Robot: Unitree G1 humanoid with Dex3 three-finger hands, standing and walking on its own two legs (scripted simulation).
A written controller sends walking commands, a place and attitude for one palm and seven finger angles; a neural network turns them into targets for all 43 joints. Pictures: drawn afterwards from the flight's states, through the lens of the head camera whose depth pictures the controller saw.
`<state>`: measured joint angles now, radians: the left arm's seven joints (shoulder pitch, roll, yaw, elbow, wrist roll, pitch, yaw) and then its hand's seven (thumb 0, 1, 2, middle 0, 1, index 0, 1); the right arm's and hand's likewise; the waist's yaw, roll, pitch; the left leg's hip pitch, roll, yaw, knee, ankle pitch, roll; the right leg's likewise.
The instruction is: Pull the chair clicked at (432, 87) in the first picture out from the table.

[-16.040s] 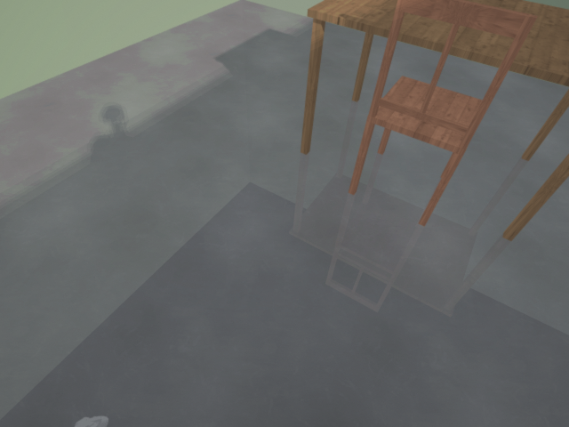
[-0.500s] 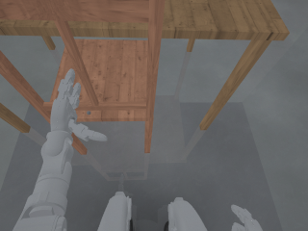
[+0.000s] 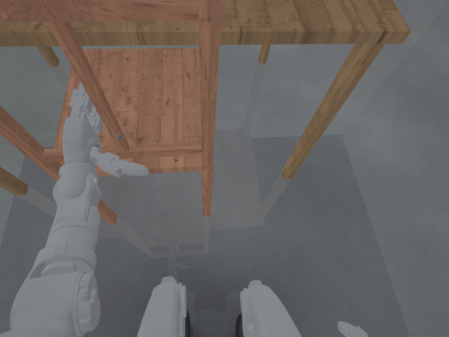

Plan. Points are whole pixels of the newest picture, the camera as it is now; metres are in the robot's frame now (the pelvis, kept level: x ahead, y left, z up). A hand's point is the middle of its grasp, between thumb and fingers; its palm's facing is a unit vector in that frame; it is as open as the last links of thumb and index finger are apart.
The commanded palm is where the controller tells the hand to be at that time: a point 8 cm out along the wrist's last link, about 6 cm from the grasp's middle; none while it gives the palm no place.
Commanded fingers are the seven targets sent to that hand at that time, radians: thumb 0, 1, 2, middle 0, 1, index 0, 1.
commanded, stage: push the fingers through the gap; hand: left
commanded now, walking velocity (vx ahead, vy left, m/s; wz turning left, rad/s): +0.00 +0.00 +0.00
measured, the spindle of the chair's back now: (100, 102) +0.51 +0.20 +0.06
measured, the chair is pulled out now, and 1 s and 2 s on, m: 0.00 0.00 0.01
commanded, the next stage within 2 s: hook a spindle and tug to test in 0.72 s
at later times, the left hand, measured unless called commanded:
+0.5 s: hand (119, 120) +0.49 +0.18 +0.03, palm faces +0.06 -1.00 -0.03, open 17.0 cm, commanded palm +0.46 +0.22 +0.03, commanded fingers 0.00 -0.50 0.30 -0.06 -0.08 -0.06 -0.08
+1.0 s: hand (117, 124) +0.48 +0.18 +0.03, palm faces +0.06 -1.00 -0.02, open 16.6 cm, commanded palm +0.45 +0.21 +0.03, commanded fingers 0.00 -0.50 0.30 -0.24 -0.63 -0.24 -0.63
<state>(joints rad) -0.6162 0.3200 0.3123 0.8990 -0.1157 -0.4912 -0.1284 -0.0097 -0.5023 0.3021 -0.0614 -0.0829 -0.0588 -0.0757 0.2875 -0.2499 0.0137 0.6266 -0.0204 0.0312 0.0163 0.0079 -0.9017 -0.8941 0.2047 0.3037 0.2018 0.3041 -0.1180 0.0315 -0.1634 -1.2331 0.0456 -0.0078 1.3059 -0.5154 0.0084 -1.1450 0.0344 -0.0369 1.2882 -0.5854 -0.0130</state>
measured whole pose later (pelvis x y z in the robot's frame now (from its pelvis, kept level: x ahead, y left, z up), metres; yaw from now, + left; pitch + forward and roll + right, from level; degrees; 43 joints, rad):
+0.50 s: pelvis +0.00 +0.00 +0.00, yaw +0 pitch +27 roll -3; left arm -0.75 0.38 0.37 1.01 -0.09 -0.50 -0.14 -0.01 -0.50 0.30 -0.06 -0.08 -0.06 -0.08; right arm 0.31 -0.25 0.02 0.63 -0.03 0.09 0.03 0.01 -0.90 -0.89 0.20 0.30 0.20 0.30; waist -0.15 0.04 -0.16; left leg -1.28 0.05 -0.02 1.32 -0.52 0.01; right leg -1.18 0.04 -0.04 1.29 -0.59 -0.01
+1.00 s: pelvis +0.00 +0.00 +0.00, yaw +0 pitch +26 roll -3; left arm -0.72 0.36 0.34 1.02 -0.09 -0.51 -0.13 -0.01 -0.50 0.30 -0.10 -0.22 -0.10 -0.21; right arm 0.28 -0.25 0.02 0.62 -0.03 0.10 0.03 0.01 -0.90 -0.89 0.20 0.30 0.20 0.30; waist -0.14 0.03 -0.16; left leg -1.25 0.05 -0.02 1.31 -0.52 0.01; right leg -1.16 0.04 -0.04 1.28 -0.58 -0.01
